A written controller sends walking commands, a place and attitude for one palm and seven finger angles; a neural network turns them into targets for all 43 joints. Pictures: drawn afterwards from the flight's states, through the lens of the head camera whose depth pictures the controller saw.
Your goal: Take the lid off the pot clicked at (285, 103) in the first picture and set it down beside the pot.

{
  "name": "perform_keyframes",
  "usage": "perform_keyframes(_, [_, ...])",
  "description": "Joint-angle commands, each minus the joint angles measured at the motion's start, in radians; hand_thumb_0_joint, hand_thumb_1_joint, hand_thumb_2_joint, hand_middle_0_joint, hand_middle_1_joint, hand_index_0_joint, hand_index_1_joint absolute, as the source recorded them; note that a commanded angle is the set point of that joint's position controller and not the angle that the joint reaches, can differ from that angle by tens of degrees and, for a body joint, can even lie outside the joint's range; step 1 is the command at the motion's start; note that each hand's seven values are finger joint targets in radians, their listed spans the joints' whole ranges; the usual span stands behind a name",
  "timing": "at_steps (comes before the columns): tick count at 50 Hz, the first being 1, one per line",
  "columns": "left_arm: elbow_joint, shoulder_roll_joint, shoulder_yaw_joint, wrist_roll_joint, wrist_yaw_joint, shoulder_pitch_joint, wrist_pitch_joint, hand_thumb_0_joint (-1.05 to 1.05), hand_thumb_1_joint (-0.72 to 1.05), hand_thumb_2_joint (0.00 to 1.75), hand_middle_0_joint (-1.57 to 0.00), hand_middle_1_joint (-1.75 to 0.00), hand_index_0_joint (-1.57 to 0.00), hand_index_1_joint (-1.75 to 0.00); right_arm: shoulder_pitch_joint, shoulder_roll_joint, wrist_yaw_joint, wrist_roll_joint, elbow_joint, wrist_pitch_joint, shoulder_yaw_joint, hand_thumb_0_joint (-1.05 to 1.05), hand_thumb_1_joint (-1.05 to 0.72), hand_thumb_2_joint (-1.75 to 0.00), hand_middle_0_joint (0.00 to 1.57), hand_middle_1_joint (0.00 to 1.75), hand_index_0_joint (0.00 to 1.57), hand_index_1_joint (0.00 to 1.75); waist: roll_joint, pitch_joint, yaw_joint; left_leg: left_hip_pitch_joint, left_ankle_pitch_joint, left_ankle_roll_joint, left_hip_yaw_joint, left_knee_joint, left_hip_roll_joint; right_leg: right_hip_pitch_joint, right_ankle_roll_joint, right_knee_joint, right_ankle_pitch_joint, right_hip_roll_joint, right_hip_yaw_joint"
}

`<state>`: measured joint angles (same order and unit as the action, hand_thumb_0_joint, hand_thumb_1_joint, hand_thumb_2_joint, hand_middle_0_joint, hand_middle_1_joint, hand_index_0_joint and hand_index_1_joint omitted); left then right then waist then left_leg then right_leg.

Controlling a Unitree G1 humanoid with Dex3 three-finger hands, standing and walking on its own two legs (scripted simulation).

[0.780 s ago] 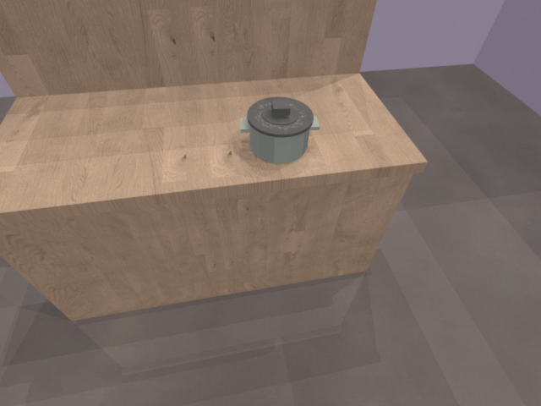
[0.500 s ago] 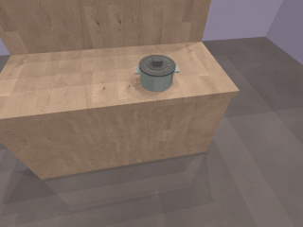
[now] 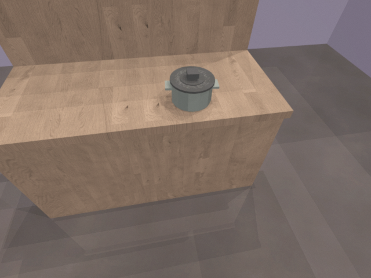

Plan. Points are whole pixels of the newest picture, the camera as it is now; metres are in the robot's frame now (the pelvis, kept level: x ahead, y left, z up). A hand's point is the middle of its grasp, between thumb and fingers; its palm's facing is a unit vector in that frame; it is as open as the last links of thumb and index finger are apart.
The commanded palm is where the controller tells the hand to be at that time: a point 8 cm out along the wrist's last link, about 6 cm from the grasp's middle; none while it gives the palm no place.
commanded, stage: walk to a spot facing it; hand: left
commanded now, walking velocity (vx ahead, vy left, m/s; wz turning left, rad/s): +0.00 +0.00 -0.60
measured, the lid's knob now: (192, 73) +0.81 +0.03 +0.00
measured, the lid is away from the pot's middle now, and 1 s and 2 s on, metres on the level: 0.00 0.00 0.00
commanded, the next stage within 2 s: none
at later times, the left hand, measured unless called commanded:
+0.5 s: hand out of the picture +0.05 +0.14 -0.16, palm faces -0.10 -0.96 -0.26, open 7.4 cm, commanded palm none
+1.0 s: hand (116, 264) +0.18 +0.19 -0.17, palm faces -0.41 -0.88 -0.24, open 7.4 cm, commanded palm none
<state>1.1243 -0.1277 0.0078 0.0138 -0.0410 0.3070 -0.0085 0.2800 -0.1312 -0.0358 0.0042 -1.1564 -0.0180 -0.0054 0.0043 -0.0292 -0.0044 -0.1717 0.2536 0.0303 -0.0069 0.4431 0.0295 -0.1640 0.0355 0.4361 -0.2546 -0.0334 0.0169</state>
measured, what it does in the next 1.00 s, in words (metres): steps on the spot, turning right: left foot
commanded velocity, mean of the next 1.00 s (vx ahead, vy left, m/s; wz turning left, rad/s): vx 0.00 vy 0.00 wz -0.60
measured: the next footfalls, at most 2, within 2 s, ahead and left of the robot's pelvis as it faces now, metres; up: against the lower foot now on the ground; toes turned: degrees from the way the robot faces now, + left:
left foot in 0.86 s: +0.09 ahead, +0.09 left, +0.00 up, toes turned -28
right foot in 1.36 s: -0.06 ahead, -0.12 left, +0.00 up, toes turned -49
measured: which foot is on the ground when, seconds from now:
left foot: down 0.00-0.30, up 0.32-0.84, down 0.86-1.00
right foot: down 0.00-0.84, up 0.86-1.00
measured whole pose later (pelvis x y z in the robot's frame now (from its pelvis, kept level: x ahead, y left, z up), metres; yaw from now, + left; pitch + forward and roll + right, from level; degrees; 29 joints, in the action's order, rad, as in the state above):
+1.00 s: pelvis +0.02 +0.02 +0.00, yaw -31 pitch +0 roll -1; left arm 0.89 -0.29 0.11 0.03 0.01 0.24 0.06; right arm 0.19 -0.18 -0.03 0.02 -0.85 0.01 -0.01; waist 0.06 -0.06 -0.04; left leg -0.21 0.27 0.04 -0.04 0.47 0.00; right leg -0.51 0.06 1.11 -0.40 0.05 0.08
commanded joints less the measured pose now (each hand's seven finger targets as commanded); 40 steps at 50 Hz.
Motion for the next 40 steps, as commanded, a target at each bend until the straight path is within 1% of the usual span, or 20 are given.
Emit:
perform_keyframes(1, [-0.032,-0.110,0.025,0.002,-0.002,0.061,0.005,0.00,0.90,0.90,-0.20,-0.30,-0.20,-0.30,0.070,-0.106,-0.009,0.005,0.026,-0.002,-0.024,0.00,-0.90,-0.90,0.20,0.30,0.20,0.30,-0.020,-0.067,0.010,-0.002,-0.114,0.009,0.079,-0.078,-0.131,-0.096,-0.048,-0.043,0.105,-0.044,0.052])
perform_keyframes(5, [-0.079,-0.116,0.050,0.003,0.012,0.034,0.026,0.00,0.90,0.90,-0.20,-0.30,-0.20,-0.30,0.063,-0.151,-0.015,0.013,0.070,0.011,-0.047,0.00,-0.90,-0.90,0.20,0.30,0.20,0.30,-0.075,-0.067,0.012,-0.007,-0.033,0.031,0.113,-0.096,-0.196,-0.181,-0.055,0.074,0.052,0.000,0.048])
perform_keyframes(7, [-0.101,-0.110,0.059,0.006,0.019,0.034,0.035,0.00,0.90,0.90,-0.20,-0.30,-0.20,-0.30,0.050,-0.177,-0.016,0.015,0.099,0.014,-0.063,0.00,-0.90,-0.90,0.20,0.30,0.20,0.30,-0.126,-0.059,0.008,-0.011,0.028,0.065,0.158,-0.135,-0.254,-0.220,-0.048,0.164,-0.026,0.029,0.021])
perform_keyframes(9, [-0.122,-0.106,0.067,0.009,0.026,0.026,0.040,0.00,0.90,0.90,-0.20,-0.30,-0.20,-0.30,0.039,-0.187,-0.015,0.017,0.123,0.011,-0.073,0.00,-0.90,-0.90,0.20,0.30,0.20,0.30,-0.154,-0.047,0.008,-0.027,-0.021,0.106,0.166,-0.144,-0.311,-0.234,-0.041,0.294,-0.132,0.026,-0.002])
perform_keyframes(11, [-0.138,-0.099,0.072,0.008,0.031,0.038,0.040,0.00,0.90,0.90,-0.20,-0.30,-0.20,-0.30,0.021,-0.187,-0.011,0.020,0.147,0.012,-0.078,0.00,-0.90,-0.90,0.20,0.30,0.20,0.30,-0.146,-0.029,0.002,-0.034,-0.091,0.125,0.122,-0.113,-0.332,-0.217,-0.040,0.326,-0.183,0.014,-0.016])
perform_keyframes(12, [-0.140,-0.096,0.074,0.007,0.034,0.052,0.039,0.00,0.90,0.90,-0.20,-0.30,-0.20,-0.30,0.001,-0.192,-0.010,0.022,0.158,0.013,-0.080,0.00,-0.90,-0.90,0.20,0.30,0.20,0.30,-0.140,-0.028,-0.015,-0.060,-0.116,0.116,0.090,-0.076,-0.331,-0.185,-0.041,0.285,-0.162,0.006,-0.019])
perform_keyframes(13, [-0.139,-0.099,0.078,0.008,0.036,0.086,0.034,0.00,0.90,0.90,-0.20,-0.30,-0.20,-0.30,-0.015,-0.191,-0.009,0.022,0.169,0.014,-0.081,0.00,-0.90,-0.90,0.20,0.30,0.20,0.30,-0.097,-0.013,-0.035,-0.079,-0.154,0.090,0.048,0.006,-0.308,-0.122,-0.045,0.187,-0.079,0.007,-0.011])
perform_keyframes(14, [-0.130,-0.128,0.085,0.012,0.034,0.130,0.026,0.00,0.90,0.90,-0.20,-0.30,-0.20,-0.30,-0.034,-0.180,-0.009,0.017,0.182,0.017,-0.082,0.00,-0.90,-0.90,0.20,0.30,0.20,0.30,0.014,0.004,-0.058,-0.124,-0.121,0.034,-0.026,0.165,-0.229,-0.053,-0.063,0.034,0.115,-0.026,0.089])
perform_keyframes(15, [-0.126,-0.224,0.102,0.020,0.022,0.148,0.015,0.00,0.90,0.90,-0.20,-0.30,-0.20,-0.30,-0.027,-0.123,-0.007,0.009,0.209,0.018,-0.075,0.00,-0.90,-0.90,0.20,0.30,0.20,0.30,0.303,0.025,-0.045,-0.307,0.151,-0.037,-0.148,0.357,-0.098,0.065,-0.120,-0.062,0.357,-0.229,0.370])
perform_keyframes(16, [-0.127,-0.250,0.104,0.002,0.014,0.193,0.015,0.00,0.90,0.90,-0.20,-0.30,-0.20,-0.30,-0.082,-0.115,-0.008,0.014,0.237,0.026,-0.066,0.00,-0.90,-0.90,0.20,0.30,0.20,0.30,0.308,0.017,-0.079,-0.369,0.352,-0.055,-0.080,0.526,-0.057,0.058,-0.206,-0.113,0.543,-0.317,0.469])
perform_keyframes(17, [-0.130,-0.223,0.103,-0.001,0.005,0.172,0.012,0.00,0.90,0.90,-0.20,-0.30,-0.20,-0.30,-0.089,-0.133,-0.011,0.013,0.233,0.032,-0.071,0.00,-0.90,-0.90,0.20,0.30,0.20,0.30,0.260,0.015,-0.058,-0.380,0.317,-0.051,0.006,0.617,-0.081,0.049,-0.222,-0.111,0.533,-0.273,0.447])
perform_keyframes(19, [-0.164,-0.190,0.098,-0.002,0.005,0.081,0.016,0.00,0.90,0.90,-0.20,-0.30,-0.20,-0.30,-0.097,-0.141,-0.003,0.014,0.226,0.032,-0.075,0.00,-0.90,-0.90,0.20,0.30,0.20,0.30,0.142,-0.021,-0.023,-0.413,0.217,-0.061,0.026,0.685,-0.101,0.024,-0.240,-0.096,0.451,-0.216,0.381])
perform_keyframes(21, [-0.191,-0.189,0.100,-0.002,0.007,0.061,0.010,0.00,0.90,0.90,-0.20,-0.30,-0.20,-0.30,-0.104,-0.135,0.005,0.016,0.232,0.031,-0.074,0.00,-0.90,-0.90,0.20,0.30,0.20,0.30,0.069,0.011,-0.021,-0.393,0.161,-0.075,0.020,0.663,-0.100,0.032,-0.233,-0.087,0.452,-0.181,0.336])
perform_keyframes(24, [-0.206,-0.212,0.105,-0.001,0.013,0.077,0.008,0.00,0.90,0.90,-0.20,-0.30,-0.20,-0.30,-0.140,-0.140,0.005,0.016,0.256,0.040,-0.073,0.00,-0.90,-0.90,0.20,0.30,0.20,0.30,0.084,0.046,-0.030,-0.392,0.131,-0.093,0.024,0.626,-0.085,0.066,-0.221,-0.092,0.444,-0.155,0.344])
perform_keyframes(25, [-0.210,-0.217,0.106,0.000,0.013,0.077,0.008,0.00,0.90,0.90,-0.20,-0.30,-0.20,-0.30,-0.151,-0.145,0.004,0.015,0.265,0.040,-0.073,0.00,-0.90,-0.90,0.20,0.30,0.20,0.30,0.102,0.054,-0.031,-0.402,0.131,-0.097,0.029,0.611,-0.084,0.084,-0.224,-0.090,0.452,-0.155,0.355])
perform_keyframes(28, [-0.224,-0.227,0.110,0.002,0.015,0.086,0.012,0.00,0.90,0.90,-0.20,-0.30,-0.20,-0.30,-0.190,-0.151,0.002,0.012,0.292,0.038,-0.071,0.00,-0.90,-0.90,0.20,0.30,0.20,0.30,0.106,0.075,-0.044,-0.397,0.132,-0.103,0.033,0.559,-0.072,0.118,-0.226,-0.073,0.493,-0.143,0.379])
perform_keyframes(31, [-0.240,-0.242,0.114,0.005,0.015,0.087,0.015,0.00,0.90,0.90,-0.20,-0.30,-0.20,-0.30,-0.220,-0.156,0.001,0.008,0.319,0.035,-0.071,0.00,-0.90,-0.90,0.20,0.30,0.20,0.30,0.120,0.079,-0.054,-0.366,0.149,-0.105,0.035,0.493,-0.057,0.112,-0.233,-0.061,0.518,-0.139,0.419])
perform_keyframes(36, [-0.278,-0.267,0.123,0.011,0.015,0.037,0.024,0.00,0.90,0.90,-0.20,-0.30,-0.20,-0.30,-0.230,-0.156,-0.001,-0.002,0.362,0.026,-0.071,0.00,-0.90,-0.90,0.20,0.30,0.20,0.30,0.140,0.080,-0.050,-0.250,0.182,-0.091,0.045,0.339,-0.024,0.039,-0.233,-0.044,0.537,-0.133,0.484])
perform_keyframes(38, [-0.295,-0.278,0.126,0.010,0.015,-0.009,0.028,0.00,0.90,0.90,-0.20,-0.30,-0.20,-0.30,-0.182,-0.156,-0.003,-0.006,0.363,0.021,-0.072,0.00,-0.90,-0.90,0.20,0.30,0.20,0.30,0.147,0.096,-0.022,-0.169,0.148,-0.080,0.052,0.210,-0.010,0.004,-0.210,-0.020,0.545,-0.116,0.501])
perform_keyframes(40, [-0.310,-0.278,0.126,0.003,0.020,-0.050,0.033,0.00,0.90,0.90,-0.20,-0.30,-0.20,-0.30,-0.096,-0.168,-0.007,-0.008,0.346,0.013,-0.074,0.00,-0.90,-0.90,0.20,0.30,0.20,0.30,0.145,0.123,0.017,0.011,0.005,-0.069,0.041,0.004,0.001,-0.083,-0.146,0.033,0.437,-0.058,0.471])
